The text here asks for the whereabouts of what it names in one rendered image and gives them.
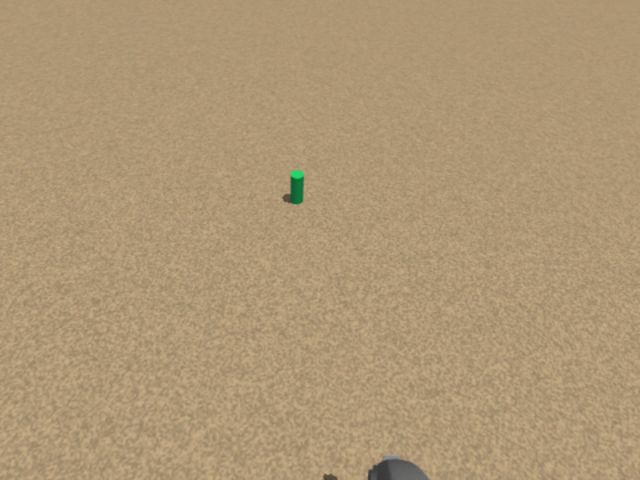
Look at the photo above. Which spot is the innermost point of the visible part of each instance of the can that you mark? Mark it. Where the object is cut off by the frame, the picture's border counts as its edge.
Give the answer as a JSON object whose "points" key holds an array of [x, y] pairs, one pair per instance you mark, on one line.
{"points": [[297, 181]]}

